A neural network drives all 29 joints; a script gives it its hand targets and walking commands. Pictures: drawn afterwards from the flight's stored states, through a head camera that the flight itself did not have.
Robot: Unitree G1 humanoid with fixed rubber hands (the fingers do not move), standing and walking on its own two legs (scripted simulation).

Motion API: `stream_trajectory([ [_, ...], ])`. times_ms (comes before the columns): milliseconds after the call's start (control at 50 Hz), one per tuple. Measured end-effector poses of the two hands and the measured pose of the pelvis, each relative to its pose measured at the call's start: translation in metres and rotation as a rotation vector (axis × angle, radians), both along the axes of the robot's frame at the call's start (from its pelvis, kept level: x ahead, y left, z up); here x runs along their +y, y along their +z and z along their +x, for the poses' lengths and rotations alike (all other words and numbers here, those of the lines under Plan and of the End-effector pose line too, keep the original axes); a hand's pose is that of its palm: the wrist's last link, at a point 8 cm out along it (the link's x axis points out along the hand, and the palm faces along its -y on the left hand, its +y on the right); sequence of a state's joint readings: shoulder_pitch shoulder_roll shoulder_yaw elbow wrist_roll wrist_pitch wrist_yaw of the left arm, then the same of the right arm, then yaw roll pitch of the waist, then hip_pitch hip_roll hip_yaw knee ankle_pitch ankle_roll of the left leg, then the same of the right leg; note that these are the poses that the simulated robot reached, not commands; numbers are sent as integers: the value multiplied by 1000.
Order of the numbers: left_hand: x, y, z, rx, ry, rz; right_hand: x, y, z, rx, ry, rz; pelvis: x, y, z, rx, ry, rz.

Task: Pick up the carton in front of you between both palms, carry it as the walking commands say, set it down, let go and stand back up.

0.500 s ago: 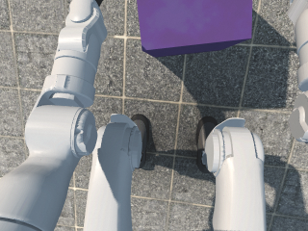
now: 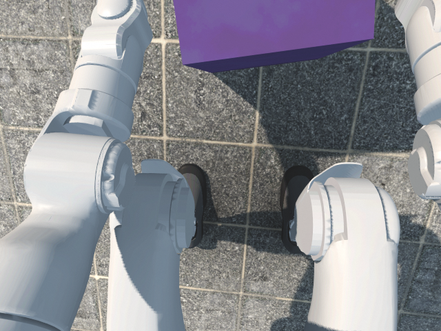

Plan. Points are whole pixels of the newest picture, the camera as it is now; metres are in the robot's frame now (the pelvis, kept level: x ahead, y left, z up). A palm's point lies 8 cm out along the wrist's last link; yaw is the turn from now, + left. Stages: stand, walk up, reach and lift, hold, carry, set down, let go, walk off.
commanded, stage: reach and lift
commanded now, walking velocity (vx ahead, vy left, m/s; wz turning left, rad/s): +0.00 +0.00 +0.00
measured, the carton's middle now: out of the picture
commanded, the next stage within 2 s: none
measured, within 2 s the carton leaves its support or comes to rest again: leaves its support in 0.58 s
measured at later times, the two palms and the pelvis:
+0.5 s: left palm out of the picture +0.55 +0.12 -0.17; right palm out of the picture +0.56 -0.19 -0.17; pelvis -0.01 +0.00 -0.01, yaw +0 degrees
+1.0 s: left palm out of the picture +0.51 +0.11 +0.02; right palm out of the picture +0.50 -0.19 +0.02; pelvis -0.01 +0.01 +0.08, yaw -4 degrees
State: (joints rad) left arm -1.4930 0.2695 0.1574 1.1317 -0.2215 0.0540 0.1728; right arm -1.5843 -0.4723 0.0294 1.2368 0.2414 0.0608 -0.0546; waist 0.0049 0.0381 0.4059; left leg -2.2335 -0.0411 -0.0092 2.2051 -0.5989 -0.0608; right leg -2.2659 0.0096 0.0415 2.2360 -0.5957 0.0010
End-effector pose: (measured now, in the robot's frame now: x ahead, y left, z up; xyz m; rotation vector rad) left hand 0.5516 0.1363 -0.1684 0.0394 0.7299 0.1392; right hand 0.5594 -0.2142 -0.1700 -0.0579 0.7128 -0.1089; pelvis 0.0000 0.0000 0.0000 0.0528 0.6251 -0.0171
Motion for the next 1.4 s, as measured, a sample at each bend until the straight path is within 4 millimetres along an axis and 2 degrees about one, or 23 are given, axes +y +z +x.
stream_trajectory([
  [140,-2,3,-6,8,-10,-6,9,3,-3,8,21,7,1,5,-4,8,-2,1],
  [220,-17,1,-5,3,-39,-34,26,2,-1,6,52,25,1,7,-8,-1,1,0],
  [340,-20,1,-4,0,-1,-35,27,4,1,16,54,11,1,7,-11,-25,3,-1],
  [520,-16,3,4,15,-13,-47,27,4,2,29,73,33,-2,-6,-6,-23,11,-7],
  [620,-18,20,5,5,20,-19,31,12,-7,22,39,19,-1,-5,0,18,6,-9],
  [680,-21,43,-1,-19,22,-24,30,34,-14,0,0,23,2,2,2,41,-9,-8],
  [740,-26,74,-10,-47,17,-40,25,70,-24,-28,-29,42,7,13,2,64,-24,-10],
  [840,-35,131,-23,-60,4,-68,16,133,-44,-42,-69,46,13,40,-2,87,-40,-15],
  [920,-34,165,-36,-35,-2,-63,17,169,-56,-16,-70,44,14,64,-8,96,-49,-15],
  [1000,-27,190,-46,-29,8,-53,24,193,-62,-7,-52,41,14,85,-12,107,-49,-13],
  [1140,-18,222,-52,-48,17,-58,33,224,-67,-25,-50,45,13,112,-13,123,-36,-17],
  [1260,-21,253,-56,-56,2,-56,30,253,-76,-35,-70,55,14,137,-5,122,-36,-22],
  [1400,-21,300,-66,-51,-5,-53,30,298,-90,-29,-87,68,13,174,10,87,-46,-23],
])
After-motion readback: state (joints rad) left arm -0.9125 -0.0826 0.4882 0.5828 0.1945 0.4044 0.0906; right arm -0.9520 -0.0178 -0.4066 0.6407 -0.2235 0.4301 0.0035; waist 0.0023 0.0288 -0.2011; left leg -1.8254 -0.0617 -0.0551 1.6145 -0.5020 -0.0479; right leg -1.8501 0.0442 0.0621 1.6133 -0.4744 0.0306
